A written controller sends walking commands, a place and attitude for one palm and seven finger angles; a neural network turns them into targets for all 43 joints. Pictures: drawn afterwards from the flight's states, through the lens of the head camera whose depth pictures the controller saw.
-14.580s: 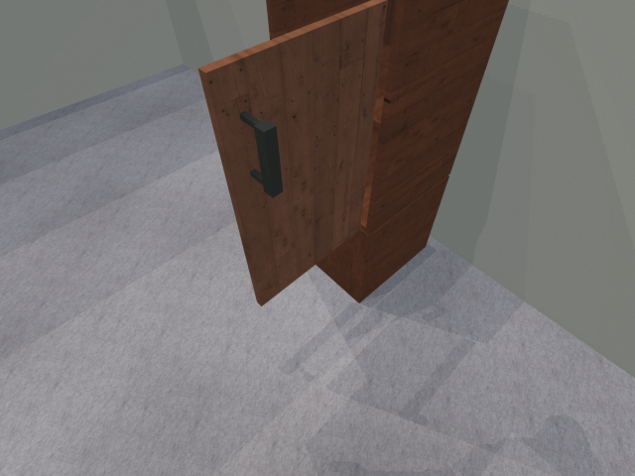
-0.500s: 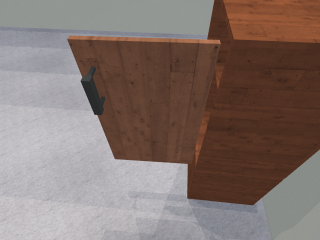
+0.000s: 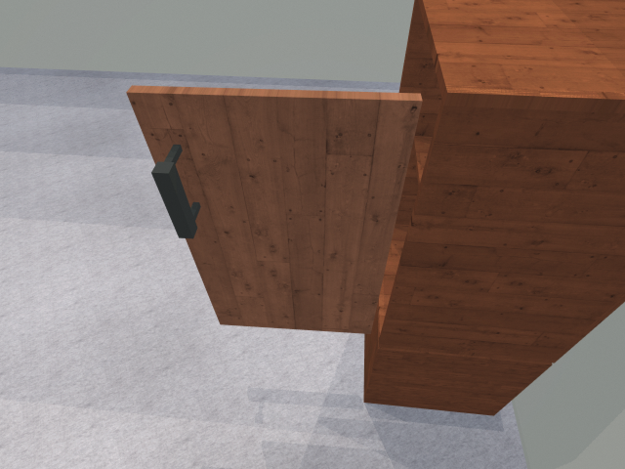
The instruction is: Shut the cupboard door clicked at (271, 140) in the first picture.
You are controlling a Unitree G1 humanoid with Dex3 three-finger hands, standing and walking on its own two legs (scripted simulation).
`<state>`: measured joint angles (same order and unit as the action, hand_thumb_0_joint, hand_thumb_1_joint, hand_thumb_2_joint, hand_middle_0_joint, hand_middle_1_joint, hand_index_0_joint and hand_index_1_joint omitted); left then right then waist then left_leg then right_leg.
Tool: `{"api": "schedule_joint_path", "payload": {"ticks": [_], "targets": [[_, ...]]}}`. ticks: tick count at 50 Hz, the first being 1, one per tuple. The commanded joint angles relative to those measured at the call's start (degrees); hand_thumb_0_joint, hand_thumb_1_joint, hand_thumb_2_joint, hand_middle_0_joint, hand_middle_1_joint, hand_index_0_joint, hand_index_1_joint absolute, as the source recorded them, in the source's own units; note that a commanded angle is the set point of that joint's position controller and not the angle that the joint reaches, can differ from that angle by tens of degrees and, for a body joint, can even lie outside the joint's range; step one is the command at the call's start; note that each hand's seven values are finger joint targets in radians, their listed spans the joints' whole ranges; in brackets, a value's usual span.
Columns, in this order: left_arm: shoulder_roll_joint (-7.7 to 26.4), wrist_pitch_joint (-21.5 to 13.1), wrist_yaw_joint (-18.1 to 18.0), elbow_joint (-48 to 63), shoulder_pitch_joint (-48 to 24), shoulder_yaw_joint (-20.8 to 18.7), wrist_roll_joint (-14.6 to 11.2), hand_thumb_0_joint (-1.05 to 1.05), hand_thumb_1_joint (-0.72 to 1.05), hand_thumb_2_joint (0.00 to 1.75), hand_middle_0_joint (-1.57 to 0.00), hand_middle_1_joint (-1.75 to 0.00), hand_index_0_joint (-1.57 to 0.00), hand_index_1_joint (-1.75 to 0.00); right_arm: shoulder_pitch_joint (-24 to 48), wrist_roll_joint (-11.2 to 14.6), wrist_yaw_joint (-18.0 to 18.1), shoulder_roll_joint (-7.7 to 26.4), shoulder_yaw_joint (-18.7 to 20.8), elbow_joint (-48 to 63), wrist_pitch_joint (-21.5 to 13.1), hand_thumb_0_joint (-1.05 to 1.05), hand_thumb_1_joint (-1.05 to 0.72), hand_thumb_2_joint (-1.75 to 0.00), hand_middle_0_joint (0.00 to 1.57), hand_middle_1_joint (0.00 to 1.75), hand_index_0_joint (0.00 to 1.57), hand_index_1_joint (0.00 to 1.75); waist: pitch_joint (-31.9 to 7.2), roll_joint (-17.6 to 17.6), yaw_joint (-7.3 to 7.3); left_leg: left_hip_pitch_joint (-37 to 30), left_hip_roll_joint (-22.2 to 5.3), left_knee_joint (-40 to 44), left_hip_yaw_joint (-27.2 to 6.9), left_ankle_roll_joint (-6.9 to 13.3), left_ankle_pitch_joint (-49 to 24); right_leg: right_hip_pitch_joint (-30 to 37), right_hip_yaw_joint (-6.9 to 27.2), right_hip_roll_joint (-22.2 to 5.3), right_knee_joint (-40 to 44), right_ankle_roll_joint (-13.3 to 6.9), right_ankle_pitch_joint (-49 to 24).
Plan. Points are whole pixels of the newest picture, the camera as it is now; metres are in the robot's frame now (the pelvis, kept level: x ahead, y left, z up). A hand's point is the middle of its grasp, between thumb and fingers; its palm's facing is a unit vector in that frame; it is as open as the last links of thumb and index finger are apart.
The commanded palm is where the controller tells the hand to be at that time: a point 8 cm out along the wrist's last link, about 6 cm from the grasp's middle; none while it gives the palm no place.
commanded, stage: come to a stop and stand still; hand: left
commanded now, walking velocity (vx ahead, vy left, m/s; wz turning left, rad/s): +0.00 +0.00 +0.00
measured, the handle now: (181, 192) +0.45 +0.21 +0.11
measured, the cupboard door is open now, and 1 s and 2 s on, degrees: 92 92 92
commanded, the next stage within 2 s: look again from close up in 0.10 s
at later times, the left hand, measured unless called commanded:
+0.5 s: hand out of the picture +0.01 +0.17 -0.17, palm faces +0.00 -0.98 -0.19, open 7.3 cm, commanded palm none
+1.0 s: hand (177, 392) +0.21 +0.18 +0.01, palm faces +0.13 -0.99 -0.03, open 7.0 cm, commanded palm +0.12 +0.23 -0.04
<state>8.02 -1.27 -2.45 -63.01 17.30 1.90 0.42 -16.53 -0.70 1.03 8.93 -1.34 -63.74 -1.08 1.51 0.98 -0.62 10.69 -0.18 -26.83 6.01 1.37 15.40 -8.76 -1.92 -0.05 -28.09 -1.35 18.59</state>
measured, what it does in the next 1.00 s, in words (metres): stands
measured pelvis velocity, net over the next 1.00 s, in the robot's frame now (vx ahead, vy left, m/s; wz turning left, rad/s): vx -0.02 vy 0.00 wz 0.06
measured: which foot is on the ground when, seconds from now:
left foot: down 0.00-1.00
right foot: down 0.00-1.00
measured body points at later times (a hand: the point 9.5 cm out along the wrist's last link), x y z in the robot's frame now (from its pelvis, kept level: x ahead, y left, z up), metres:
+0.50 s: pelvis +0.01 +0.00 +0.00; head +0.03 +0.00 +0.45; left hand +0.01 +0.22 -0.16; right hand +0.03 -0.23 -0.16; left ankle -0.01 +0.10 -0.74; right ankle -0.04 -0.10 -0.74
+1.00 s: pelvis -0.02 +0.00 -0.03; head +0.00 -0.02 +0.42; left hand +0.20 +0.23 +0.01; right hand +0.12 -0.25 -0.13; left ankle -0.01 +0.10 -0.74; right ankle -0.03 -0.10 -0.74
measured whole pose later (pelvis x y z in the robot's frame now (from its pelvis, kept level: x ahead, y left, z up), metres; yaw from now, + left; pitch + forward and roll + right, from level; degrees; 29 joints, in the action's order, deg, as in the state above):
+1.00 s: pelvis -0.02 +0.00 -0.03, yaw +3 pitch +6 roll +1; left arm 9.5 -20.9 6.8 -9.3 18.2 -7.2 -12.4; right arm -15.2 0.4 0.0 13.8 2.2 -43.2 -17.2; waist -5.6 0.4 -2.8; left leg 28.8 1.3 -42.7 3.4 1.4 20.3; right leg -26.9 -2.2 -1.5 -45.8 -1.3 25.1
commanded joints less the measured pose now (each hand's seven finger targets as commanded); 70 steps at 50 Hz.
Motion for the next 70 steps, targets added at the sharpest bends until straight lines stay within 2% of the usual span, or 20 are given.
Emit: {"api": "schedule_joint_path", "payload": {"ticks": [1, 13, 37, 38, 39, 40, 41, 42, 43, 44, 45, 47, 48, 50, 53, 57, 60, 62, 66, 70], "targets": [[6.6, -1.0, -0.1, 1.6, 4.0, -1.4, 0.1, 0.0, 0.9, 0.9, -0.2, -0.3, -0.2, -0.3, -2.5, 0.1, 0.5, 4.6, 0.6, 1.2, -1.1, 0.0, -0.9, -0.9, 0.2, 0.3, 0.2, 0.3, 1.4, -2.8, 0.64, -0.8, -5.5, 4.8, -6.4, 1.0, -10.9, -1.9, 6.2, -5.7, 5.6, -1.6, -15.4], [7.3, -0.8, -0.2, 1.0, 4.0, -1.6, 0.1, 0.0, 0.9, 0.9, -0.2, -0.3, -0.2, -0.3, -0.8, 0.1, 0.8, 5.4, 0.9, 0.2, -0.9, 0.0, -0.9, -0.9, 0.2, 0.3, 0.2, 0.3, 0.8, -1.6, 0.74, -2.8, -5.9, 4.8, -5.8, 0.6, -13.8, -0.6, 6.2, -6.4, 6.0, -1.2, -20.9], [7.8, -0.3, -0.1, 0.9, 3.2, -2.0, 0.2, 0.0, 0.9, 0.9, -0.2, -0.3, -0.2, -0.3, 0.0, 0.0, 1.0, 6.3, 1.1, -0.4, -0.9, 0.0, -0.9, -0.9, 0.2, 0.3, 0.2, 0.3, 1.5, -2.0, 1.09, -4.2, -6.3, 6.7, -6.4, 0.9, -15.5, -0.4, 5.6, -6.4, 7.1, -0.8, -18.6], [7.6, -1.6, -2.2, -0.3, 6.7, -1.9, 1.2, 0.0, 0.9, 0.9, -0.2, -0.3, -0.2, -0.3, 3.5, 0.6, 0.4, 7.8, 1.7, 3.8, -1.2, 0.0, -0.9, -0.9, 0.2, 0.3, 0.2, 0.3, 3.4, -1.7, 1.81, 0.1, -6.8, -6.5, -4.5, -0.7, -23.8, -3.5, 7.9, -9.1, 6.3, 1.3, -39.6], [40.7, -17.3, -2.7, 91.8, -43.7, -24.3, -6.8, 0.0, 0.9, 0.9, -0.2, -0.3, -0.2, -0.3, -4.8, 1.8, 6.0, 19.9, 3.6, 18.7, -12.3, 0.0, -0.9, -0.9, 0.2, 0.3, 0.2, 0.3, -21.9, 0.7, -8.82, -20.4, -3.6, -5.7, -6.6, 1.0, -34.9, -3.7, -1.0, -1.9, -10.0, 1.3, -40.9], [13.3, -12.8, -3.2, 72.2, -3.1, -3.7, -7.7, 0.0, 0.9, 0.9, -0.22, -0.32, -0.22, -0.32, -0.4, 4.9, 7.2, 13.5, 1.1, 18.8, -17.0, 0.0, -0.9, -0.9, 0.2, 0.3, 0.2, 0.3, -28.8, 22.8, -2.41, -28.2, -4.8, -3.0, -9.8, 0.4, -44.4, -11.2, -2.5, 1.4, -16.9, 0.8, -14.1], [1.3, -5.3, -3.6, 71.6, 8.8, 0.4, -10.7, 0.0, 0.9, 0.9, -0.24, -0.34, -0.24, -0.34, 1.9, 3.6, 5.4, 10.6, 1.9, 20.2, -19.4, 0.0, -0.9, -0.9, 0.2, 0.3, 0.2, 0.3, -23.9, 20.0, -1.19, -20.0, -5.1, 2.1, -10.1, -1.7, -48.6, -12.4, -3.5, 1.7, -16.7, 0.3, -1.2], [2.3, -4.3, -3.3, 67.7, 4.1, -0.5, -9.6, 0.0, 0.9, 0.9, -0.25, -0.36, -0.25, -0.36, 0.8, 3.5, 3.5, 10.8, 2.9, 18.5, -20.5, 0.0, -0.9, -0.9, 0.2, 0.3, 0.2, 0.3, -12.5, 8.6, -2.32, -10.7, -4.9, 1.0, -9.7, -1.7, -41.9, -16.6, -2.1, 0.6, -14.5, 0.8, -1.2], [2.4, -5.9, -1.8, 66.9, 0.5, -2.1, -9.8, 0.0, 0.9, 0.9, -0.27, -0.38, -0.27, -0.38, 1.6, 2.7, 2.1, 11.5, 4.4, 21.3, -20.5, 0.0, -0.9, -0.9, 0.2, 0.3, 0.2, 0.3, -3.4, 4.1, -3.04, -2.7, -3.8, -2.3, -10.3, -2.3, -31.5, -18.9, -2.8, 0.1, -9.4, 0.6, -2.4], [5.5, -8.8, -0.3, 63.1, -0.5, -6.3, -10.0, 0.0, 0.9, 0.9, -0.29, -0.4, -0.29, -0.4, 2.4, 1.9, 1.3, 12.9, 5.3, 23.3, -20.6, 0.0, -0.9, -0.9, 0.2, 0.3, 0.2, 0.3, -0.5, -2.5, -3.5, 4.7, -2.4, -6.1, -10.5, -2.5, -20.4, -20.1, -3.4, -0.2, -5.9, 0.2, -5.4], [4.7, -12.4, 2.2, 57.2, 6.7, -8.4, -10.9, 0.0, 0.9, 0.9, -0.31, -0.42, -0.31, -0.42, 3.6, 1.4, 0.7, 12.6, 5.7, 25.4, -20.4, 0.0, -0.9, -0.9, 0.2, 0.3, 0.2, 0.3, 0.4, -11.3, -1.73, 11.5, -0.8, -9.3, -9.4, -1.9, -12.1, -21.2, -3.3, -0.3, -5.1, 0.2, -7.6], [1.7, -20.4, 9.7, 50.9, 19.6, -9.4, -13.4, 0.0, 0.9, 0.9, -0.35, -0.46, -0.35, -0.46, 5.5, 1.2, -1.0, 11.9, 5.8, 29.6, -19.9, 0.0, -0.9, -0.9, 0.2, 0.3, 0.2, 0.3, -5.1, -15.6, 2.02, 17.4, 1.3, -15.0, -7.8, -1.9, -13.6, -20.2, -2.1, -0.9, -12.0, 0.4, -18.9], [2.7, -25.0, 14.3, 51.8, 21.6, -11.8, -14.3, 0.0, 0.9, 0.9, -0.36, -0.48, -0.36, -0.48, 5.8, 0.9, -1.6, 12.0, 6.3, 31.0, -19.0, 0.0, -0.9, -0.9, 0.2, 0.3, 0.2, 0.3, -9.6, -14.6, 3.44, 19.3, 1.6, -18.4, -6.9, -2.1, -17.8, -20.6, -2.3, -0.9, -17.4, 0.6, -26.4], [4.9, -33.0, 23.4, 51.4, 20.5, -13.0, -15.8, 0.0, 0.9, 0.9, -0.4, -0.52, -0.4, -0.52, 8.1, 0.9, -2.2, 12.2, 7.3, 33.7, -18.3, 0.0, -0.9, -0.9, 0.2, 0.3, 0.2, 0.3, -13.0, -15.1, 4.06, 27.0, 2.5, -23.7, -5.8, -2.6, -10.3, -23.8, 0.9, -1.4, -22.8, 1.0, -22.8], [12.9, -30.3, 28.2, 57.4, 14.9, -19.5, -18.6, 0.0, 0.9, 0.9, -0.46, -0.58, -0.46, -0.58, 10.3, 2.5, -1.7, 12.6, 6.9, 40.8, -16.1, 0.0, -0.9, -0.9, 0.2, 0.3, 0.2, 0.3, -16.5, -3.0, 5.95, 30.6, 3.7, -26.2, -3.4, -1.4, -2.2, -23.9, 5.8, -2.2, -21.7, 0.3, -7.4], [14.8, -28.0, 23.6, 74.9, -2.9, -19.2, -21.0, 0.0, 0.9, 0.9, -0.53, -0.66, -0.53, -0.66, 8.7, 3.1, 0.8, 11.9, 5.8, 44.9, -15.6, 0.0, -0.9, -0.9, 0.2, 0.3, 0.2, 0.3, -17.4, -1.0, 1.65, 32.0, 2.1, -29.3, -4.8, 0.1, 8.4, -29.8, 10.8, -2.1, -15.3, 1.3, 16.7], [13.2, -31.6, 20.5, 85.3, -9.6, -13.1, -18.9, 0.0, 0.9, 0.9, -0.58, -0.72, -0.58, -0.72, 7.1, 3.0, 2.1, 11.9, 4.9, 43.8, -17.3, 0.0, -0.9, -0.9, 0.2, 0.3, 0.2, 0.3, -16.7, 3.7, -1.41, 27.4, 0.7, -29.1, -6.6, 1.0, 9.9, -34.1, 8.4, -0.4, -15.7, 0.2, 19.0], [12.9, -31.4, 20.9, 84.3, -12.4, -9.5, -18.2, 0.0, 0.9, 0.9, -0.62, -0.76, -0.62, -0.76, 5.9, 3.1, 3.2, 12.5, 4.2, 42.1, -18.0, 0.0, -0.9, -0.9, 0.2, 0.3, 0.2, 0.3, -13.8, 2.0, -3.55, 28.2, 0.1, -29.1, -7.5, 1.4, 12.0, -35.2, 8.2, 0.1, -15.1, 0.3, 20.3], [15.2, -23.5, 23.3, 73.2, -7.2, -10.9, -18.0, 0.0, 0.9, 0.9, -0.69, -0.84, -0.69, -0.84, 5.1, 4.1, 4.3, 13.2, 3.1, 40.8, -18.1, 0.0, -0.9, -0.9, 0.2, 0.3, 0.2, 0.3, -9.9, 1.0, -2.21, 30.4, 0.1, -26.6, -8.2, 1.3, 13.3, -32.4, 8.5, 0.1, -12.1, 0.6, 22.5], [17.0, -15.4, 22.4, 76.0, -2.0, -16.1, -19.2, 0.0, 0.9, 0.9, -0.77, -0.92, -0.77, -0.92, 6.1, 4.2, 4.0, 11.9, 2.7, 43.3, -17.2, 0.0, -0.9, -0.9, 0.2, 0.3, 0.2, 0.3, -15.0, 1.8, 1.85, 26.2, 0.4, -22.1, -8.2, 0.8, 8.4, -24.5, 6.5, -0.7, -11.3, 0.5, 17.1]]}}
